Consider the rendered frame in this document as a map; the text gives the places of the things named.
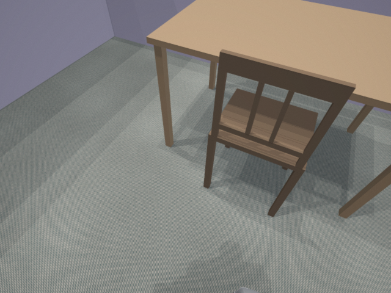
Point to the table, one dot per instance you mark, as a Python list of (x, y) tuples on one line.
[(339, 43)]

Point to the chair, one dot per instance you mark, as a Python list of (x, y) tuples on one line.
[(269, 129)]

